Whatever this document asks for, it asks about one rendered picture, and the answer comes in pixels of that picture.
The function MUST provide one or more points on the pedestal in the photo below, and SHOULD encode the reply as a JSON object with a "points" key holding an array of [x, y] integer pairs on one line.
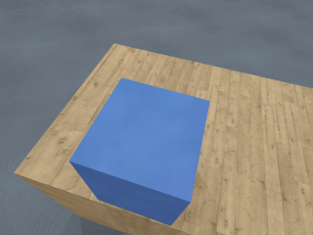
{"points": [[255, 170]]}

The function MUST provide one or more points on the carton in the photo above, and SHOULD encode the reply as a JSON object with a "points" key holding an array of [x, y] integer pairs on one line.
{"points": [[142, 151]]}

